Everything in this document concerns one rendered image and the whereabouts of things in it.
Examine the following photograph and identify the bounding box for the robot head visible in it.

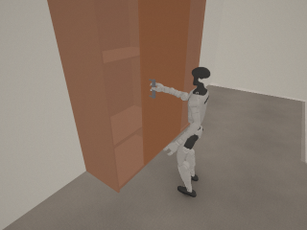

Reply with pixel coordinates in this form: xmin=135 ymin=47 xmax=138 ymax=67
xmin=192 ymin=67 xmax=211 ymax=96

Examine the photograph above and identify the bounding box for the handle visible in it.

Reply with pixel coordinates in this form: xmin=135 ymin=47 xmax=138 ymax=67
xmin=149 ymin=79 xmax=156 ymax=99

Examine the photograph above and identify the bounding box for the robot left upper arm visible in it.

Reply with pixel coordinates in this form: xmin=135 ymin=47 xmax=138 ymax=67
xmin=188 ymin=96 xmax=201 ymax=130

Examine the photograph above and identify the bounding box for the robot left hand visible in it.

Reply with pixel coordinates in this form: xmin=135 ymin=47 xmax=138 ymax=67
xmin=163 ymin=141 xmax=178 ymax=156

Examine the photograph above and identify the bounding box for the robot left forearm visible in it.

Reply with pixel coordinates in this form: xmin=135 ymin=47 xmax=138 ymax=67
xmin=175 ymin=124 xmax=198 ymax=146

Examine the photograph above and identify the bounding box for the robot right upper arm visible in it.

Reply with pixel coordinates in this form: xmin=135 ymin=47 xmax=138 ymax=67
xmin=180 ymin=86 xmax=207 ymax=101

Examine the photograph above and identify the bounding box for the robot right hand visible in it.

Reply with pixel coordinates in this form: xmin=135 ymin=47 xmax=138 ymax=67
xmin=150 ymin=83 xmax=164 ymax=92

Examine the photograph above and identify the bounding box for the left robot foot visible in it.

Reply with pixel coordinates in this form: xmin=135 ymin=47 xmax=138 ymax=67
xmin=177 ymin=186 xmax=197 ymax=197

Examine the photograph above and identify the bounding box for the robot right forearm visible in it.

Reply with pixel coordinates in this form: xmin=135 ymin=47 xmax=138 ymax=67
xmin=162 ymin=86 xmax=184 ymax=98

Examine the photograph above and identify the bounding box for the wardrobe door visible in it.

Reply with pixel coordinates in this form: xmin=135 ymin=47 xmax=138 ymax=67
xmin=138 ymin=0 xmax=191 ymax=165
xmin=180 ymin=0 xmax=203 ymax=129

